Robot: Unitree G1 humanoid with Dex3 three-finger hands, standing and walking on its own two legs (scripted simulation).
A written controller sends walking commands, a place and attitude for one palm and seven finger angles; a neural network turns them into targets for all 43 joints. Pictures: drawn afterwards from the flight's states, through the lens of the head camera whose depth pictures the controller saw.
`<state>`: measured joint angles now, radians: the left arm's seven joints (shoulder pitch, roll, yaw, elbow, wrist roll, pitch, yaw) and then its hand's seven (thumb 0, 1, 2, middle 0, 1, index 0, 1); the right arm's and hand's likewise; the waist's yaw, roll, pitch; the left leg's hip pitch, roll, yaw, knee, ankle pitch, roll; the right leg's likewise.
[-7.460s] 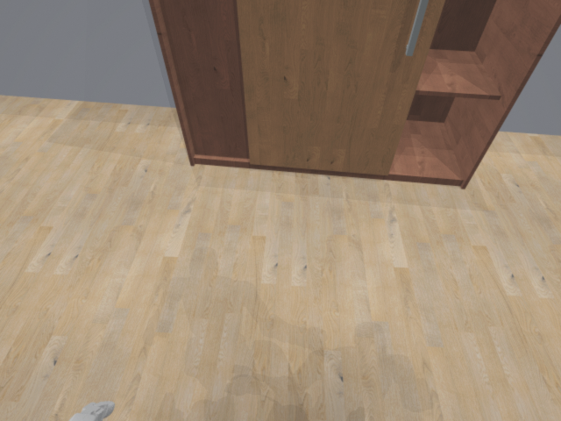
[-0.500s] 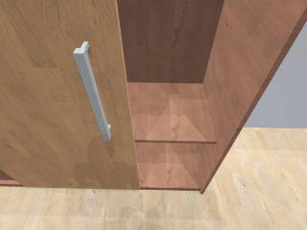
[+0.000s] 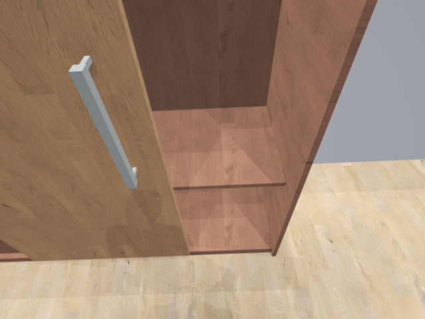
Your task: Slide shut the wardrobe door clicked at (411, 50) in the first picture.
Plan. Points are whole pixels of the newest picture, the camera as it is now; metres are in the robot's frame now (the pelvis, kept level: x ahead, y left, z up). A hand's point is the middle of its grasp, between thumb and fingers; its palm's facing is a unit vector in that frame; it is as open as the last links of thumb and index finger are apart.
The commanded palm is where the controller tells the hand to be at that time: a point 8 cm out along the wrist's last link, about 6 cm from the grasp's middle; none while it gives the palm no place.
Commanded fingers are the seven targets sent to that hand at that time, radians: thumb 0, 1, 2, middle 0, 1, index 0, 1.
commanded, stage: come to a stop and stand still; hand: left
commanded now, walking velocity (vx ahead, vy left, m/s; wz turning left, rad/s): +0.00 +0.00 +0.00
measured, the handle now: (113, 133) +0.46 +0.25 +0.09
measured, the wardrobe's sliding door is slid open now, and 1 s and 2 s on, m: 0.39 0.39 0.39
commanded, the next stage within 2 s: look again from close up in 1.00 s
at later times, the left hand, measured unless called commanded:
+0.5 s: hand out of the picture -0.05 +0.17 -0.17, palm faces +0.06 -0.98 -0.18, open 7.3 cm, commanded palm none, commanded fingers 0.00 0.90 0.90 -0.20 -0.30 -0.20 -0.30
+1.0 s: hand out of the picture +0.00 +0.21 -0.17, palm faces +0.05 -0.98 -0.20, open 7.3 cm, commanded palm none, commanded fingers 0.00 0.90 0.90 -0.20 -0.30 -0.20 -0.30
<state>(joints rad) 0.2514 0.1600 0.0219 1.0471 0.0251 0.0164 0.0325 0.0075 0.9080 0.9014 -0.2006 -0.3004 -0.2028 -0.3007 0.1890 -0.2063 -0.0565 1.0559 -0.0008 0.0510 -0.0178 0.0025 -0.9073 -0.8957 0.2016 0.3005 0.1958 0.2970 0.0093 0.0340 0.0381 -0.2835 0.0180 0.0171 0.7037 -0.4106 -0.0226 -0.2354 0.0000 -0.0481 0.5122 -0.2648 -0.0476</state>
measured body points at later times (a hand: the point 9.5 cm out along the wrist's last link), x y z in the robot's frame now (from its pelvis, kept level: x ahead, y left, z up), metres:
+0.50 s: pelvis -0.02 +0.01 +0.01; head -0.01 +0.00 +0.46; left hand -0.05 +0.22 -0.15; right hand -0.06 -0.20 -0.16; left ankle -0.03 +0.13 -0.74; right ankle +0.01 -0.09 -0.74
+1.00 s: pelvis -0.01 +0.04 +0.00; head -0.01 +0.03 +0.45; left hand +0.00 +0.26 -0.16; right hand +0.00 -0.18 -0.16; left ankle -0.03 +0.13 -0.74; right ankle +0.01 -0.09 -0.74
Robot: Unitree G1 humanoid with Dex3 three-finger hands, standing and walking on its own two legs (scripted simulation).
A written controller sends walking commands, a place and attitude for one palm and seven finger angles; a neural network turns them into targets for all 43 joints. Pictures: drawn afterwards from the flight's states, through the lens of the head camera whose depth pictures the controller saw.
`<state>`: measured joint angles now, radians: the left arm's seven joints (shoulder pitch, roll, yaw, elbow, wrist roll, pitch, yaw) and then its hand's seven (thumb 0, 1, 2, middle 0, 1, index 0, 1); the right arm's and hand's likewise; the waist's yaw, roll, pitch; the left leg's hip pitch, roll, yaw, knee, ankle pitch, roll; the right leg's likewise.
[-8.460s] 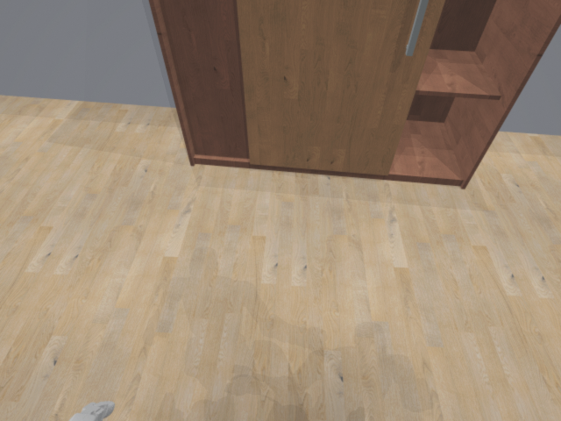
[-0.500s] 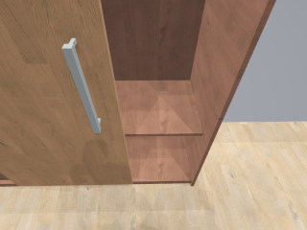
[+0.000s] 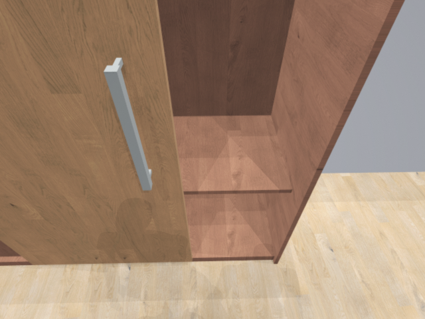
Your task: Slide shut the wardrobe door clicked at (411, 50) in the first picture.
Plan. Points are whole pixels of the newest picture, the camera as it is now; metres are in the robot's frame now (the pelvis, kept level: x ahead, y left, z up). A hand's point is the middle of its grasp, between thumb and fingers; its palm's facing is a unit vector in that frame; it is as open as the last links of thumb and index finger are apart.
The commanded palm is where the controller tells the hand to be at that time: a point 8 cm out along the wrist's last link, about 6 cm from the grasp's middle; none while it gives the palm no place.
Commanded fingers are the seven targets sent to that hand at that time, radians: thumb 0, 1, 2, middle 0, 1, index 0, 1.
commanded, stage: look again from close up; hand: left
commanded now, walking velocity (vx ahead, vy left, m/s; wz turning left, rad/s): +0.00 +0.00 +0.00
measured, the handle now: (135, 134) +0.47 +0.21 +0.09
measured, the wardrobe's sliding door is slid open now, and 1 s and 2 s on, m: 0.39 0.39 0.39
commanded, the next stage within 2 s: raise the hand with hooked fingers in 0.80 s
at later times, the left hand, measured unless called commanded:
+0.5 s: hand out of the picture +0.00 +0.15 -0.18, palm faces +0.04 -0.99 -0.16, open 7.3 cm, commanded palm none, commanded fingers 0.00 0.90 0.90 -0.20 -0.30 -0.20 -0.30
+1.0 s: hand out of the picture +0.07 +0.18 -0.13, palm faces +0.19 -0.95 -0.26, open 7.2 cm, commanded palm +0.11 +0.20 -0.06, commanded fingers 0.00 0.76 0.84 -0.21 -0.39 -0.21 -0.39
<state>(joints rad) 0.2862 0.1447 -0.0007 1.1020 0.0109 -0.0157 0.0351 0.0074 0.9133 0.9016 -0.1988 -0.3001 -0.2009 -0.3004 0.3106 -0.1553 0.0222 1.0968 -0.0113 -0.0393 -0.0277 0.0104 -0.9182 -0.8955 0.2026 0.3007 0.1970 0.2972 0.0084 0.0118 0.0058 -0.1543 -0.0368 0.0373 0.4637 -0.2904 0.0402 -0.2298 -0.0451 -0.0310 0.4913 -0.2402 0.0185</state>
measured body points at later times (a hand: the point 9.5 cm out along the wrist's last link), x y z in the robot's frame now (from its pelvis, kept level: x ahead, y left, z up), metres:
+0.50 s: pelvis +0.01 +0.00 +0.00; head +0.02 +0.00 +0.45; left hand +0.00 +0.21 -0.16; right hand +0.00 -0.21 -0.16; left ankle -0.02 +0.09 -0.74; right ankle +0.01 -0.13 -0.74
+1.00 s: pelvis +0.01 -0.01 +0.00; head +0.02 -0.02 +0.45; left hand +0.06 +0.23 -0.11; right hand +0.02 -0.24 -0.15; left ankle -0.02 +0.09 -0.74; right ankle +0.01 -0.13 -0.74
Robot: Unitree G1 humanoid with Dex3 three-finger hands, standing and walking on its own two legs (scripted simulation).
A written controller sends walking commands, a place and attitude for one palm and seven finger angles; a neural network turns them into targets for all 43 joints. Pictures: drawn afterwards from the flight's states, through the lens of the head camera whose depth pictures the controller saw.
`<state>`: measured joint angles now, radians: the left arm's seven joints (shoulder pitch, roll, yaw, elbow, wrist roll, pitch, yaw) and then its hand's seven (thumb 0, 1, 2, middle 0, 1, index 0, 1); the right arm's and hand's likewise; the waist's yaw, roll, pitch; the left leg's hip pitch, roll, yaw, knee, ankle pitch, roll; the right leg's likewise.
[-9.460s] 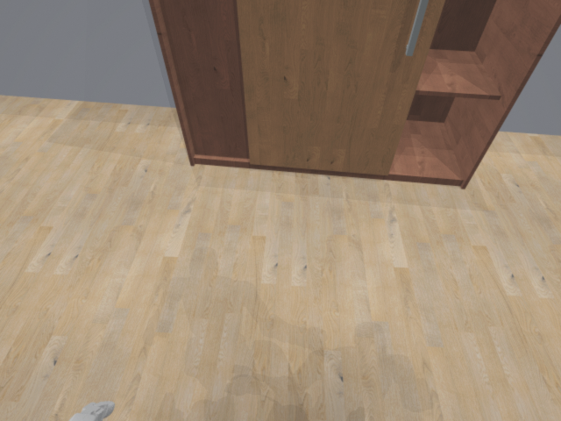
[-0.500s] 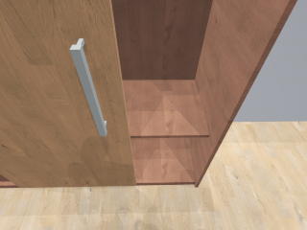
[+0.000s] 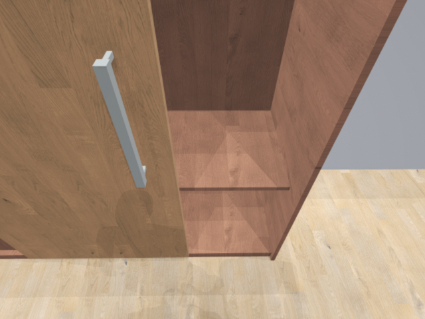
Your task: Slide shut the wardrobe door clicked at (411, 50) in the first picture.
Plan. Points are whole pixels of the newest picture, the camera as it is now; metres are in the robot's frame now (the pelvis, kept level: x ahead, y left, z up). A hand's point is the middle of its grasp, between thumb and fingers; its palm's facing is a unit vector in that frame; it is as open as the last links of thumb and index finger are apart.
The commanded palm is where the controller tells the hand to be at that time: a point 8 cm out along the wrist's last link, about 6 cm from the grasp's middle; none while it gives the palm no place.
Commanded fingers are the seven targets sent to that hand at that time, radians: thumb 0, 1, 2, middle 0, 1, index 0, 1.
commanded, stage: raise the hand with hooked fingers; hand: left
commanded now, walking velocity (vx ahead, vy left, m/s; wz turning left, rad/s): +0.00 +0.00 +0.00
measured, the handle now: (128, 131) +0.46 +0.23 +0.09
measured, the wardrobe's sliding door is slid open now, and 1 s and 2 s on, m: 0.39 0.39 0.39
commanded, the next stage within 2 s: move the hooked fingers beside the handle in 2.00 s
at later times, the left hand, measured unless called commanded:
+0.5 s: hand (105, 302) +0.15 +0.20 -0.01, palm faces +0.20 -0.98 -0.09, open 9.6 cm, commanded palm +0.14 +0.25 -0.01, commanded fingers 0.00 0.18 0.59 -0.25 -0.76 -0.25 -0.76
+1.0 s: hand (87, 259) +0.20 +0.24 +0.03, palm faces +0.11 -0.99 -0.07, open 12.6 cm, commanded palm +0.18 +0.29 +0.04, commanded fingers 0.00 -0.41 0.34 -0.29 -1.14 -0.29 -1.14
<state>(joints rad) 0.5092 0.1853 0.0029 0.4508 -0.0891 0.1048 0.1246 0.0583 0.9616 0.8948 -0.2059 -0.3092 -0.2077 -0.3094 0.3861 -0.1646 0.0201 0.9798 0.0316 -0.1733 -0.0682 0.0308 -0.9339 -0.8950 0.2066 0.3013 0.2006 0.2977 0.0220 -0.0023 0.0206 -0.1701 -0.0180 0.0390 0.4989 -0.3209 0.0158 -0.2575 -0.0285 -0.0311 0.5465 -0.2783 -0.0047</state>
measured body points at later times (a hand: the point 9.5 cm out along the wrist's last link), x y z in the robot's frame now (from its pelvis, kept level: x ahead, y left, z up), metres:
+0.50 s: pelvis -0.03 -0.03 -0.08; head +0.02 -0.02 +0.37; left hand +0.13 +0.25 -0.01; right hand +0.21 -0.23 -0.13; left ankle -0.03 +0.11 -0.73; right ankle +0.01 -0.12 -0.73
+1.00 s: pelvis -0.02 +0.00 -0.04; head +0.02 +0.01 +0.41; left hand +0.19 +0.29 +0.03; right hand +0.15 -0.25 -0.11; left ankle -0.03 +0.11 -0.73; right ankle +0.01 -0.12 -0.73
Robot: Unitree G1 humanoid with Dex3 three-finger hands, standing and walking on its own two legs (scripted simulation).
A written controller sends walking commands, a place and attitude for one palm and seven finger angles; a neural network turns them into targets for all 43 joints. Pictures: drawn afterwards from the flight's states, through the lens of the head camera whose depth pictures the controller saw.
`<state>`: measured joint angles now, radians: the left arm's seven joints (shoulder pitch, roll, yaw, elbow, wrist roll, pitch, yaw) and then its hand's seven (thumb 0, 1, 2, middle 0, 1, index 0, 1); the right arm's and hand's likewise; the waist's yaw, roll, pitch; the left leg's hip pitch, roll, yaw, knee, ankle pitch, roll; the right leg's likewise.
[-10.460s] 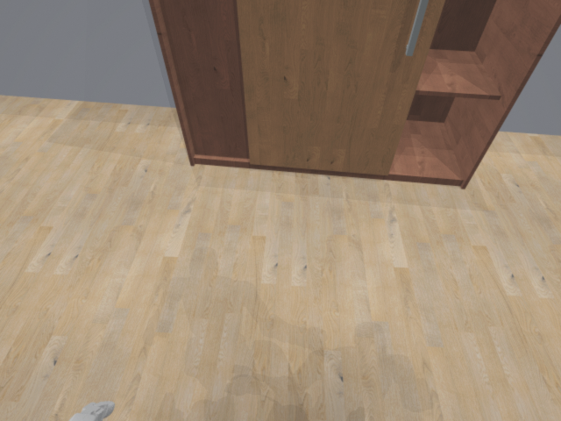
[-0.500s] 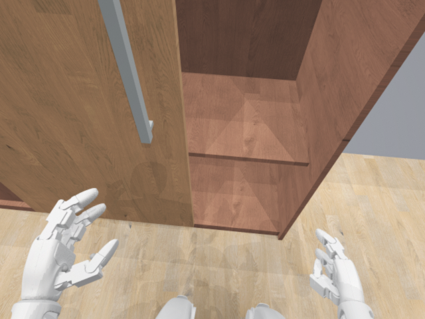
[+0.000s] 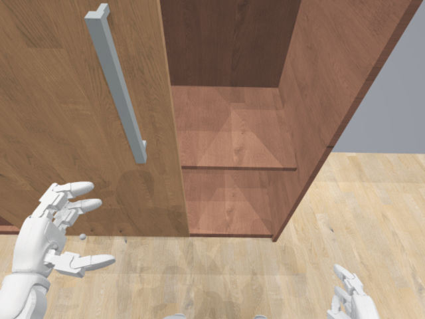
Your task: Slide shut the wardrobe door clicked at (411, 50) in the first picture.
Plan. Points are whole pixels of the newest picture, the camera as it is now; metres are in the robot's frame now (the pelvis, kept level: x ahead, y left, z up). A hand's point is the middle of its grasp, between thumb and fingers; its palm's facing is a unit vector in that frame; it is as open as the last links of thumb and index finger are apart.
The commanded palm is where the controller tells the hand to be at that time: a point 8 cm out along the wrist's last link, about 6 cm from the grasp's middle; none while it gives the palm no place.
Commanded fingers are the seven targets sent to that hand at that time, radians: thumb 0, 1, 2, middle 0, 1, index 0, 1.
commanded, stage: raise the hand with hooked fingers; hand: left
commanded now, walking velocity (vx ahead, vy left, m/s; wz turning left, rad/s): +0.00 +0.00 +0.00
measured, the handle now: (126, 99) +0.49 +0.21 +0.13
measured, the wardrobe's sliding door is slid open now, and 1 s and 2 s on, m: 0.39 0.39 0.39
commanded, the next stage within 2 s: move the hooked fingers beside the handle in 1.00 s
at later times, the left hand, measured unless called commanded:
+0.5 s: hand (44, 190) +0.28 +0.28 +0.13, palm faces +0.12 -0.99 -0.07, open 13.9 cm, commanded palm +0.25 +0.33 +0.12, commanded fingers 0.00 -0.50 0.30 -0.30 -1.20 -0.30 -1.20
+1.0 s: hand (52, 188) +0.28 +0.27 +0.13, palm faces +0.12 -0.99 -0.06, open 13.9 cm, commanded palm +0.25 +0.32 +0.12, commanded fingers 0.00 -0.50 0.30 -0.30 -1.20 -0.30 -1.20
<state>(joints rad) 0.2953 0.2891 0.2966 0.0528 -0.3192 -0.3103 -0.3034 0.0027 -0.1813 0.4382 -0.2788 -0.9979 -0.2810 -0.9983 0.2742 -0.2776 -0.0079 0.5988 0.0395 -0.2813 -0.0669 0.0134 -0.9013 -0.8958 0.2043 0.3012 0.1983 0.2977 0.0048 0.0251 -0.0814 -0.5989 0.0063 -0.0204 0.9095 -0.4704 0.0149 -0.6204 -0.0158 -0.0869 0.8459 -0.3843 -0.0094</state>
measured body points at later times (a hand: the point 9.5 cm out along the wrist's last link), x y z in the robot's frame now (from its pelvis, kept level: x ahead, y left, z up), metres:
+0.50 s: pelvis +0.01 +0.01 +0.02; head +0.03 +0.00 +0.47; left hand +0.27 +0.34 +0.13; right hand +0.18 -0.23 -0.06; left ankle -0.01 +0.11 -0.69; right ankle +0.02 -0.12 -0.69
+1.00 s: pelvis +0.01 +0.00 +0.03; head +0.02 -0.01 +0.48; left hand +0.27 +0.32 +0.13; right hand +0.17 -0.25 -0.06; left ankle -0.01 +0.11 -0.69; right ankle +0.02 -0.12 -0.69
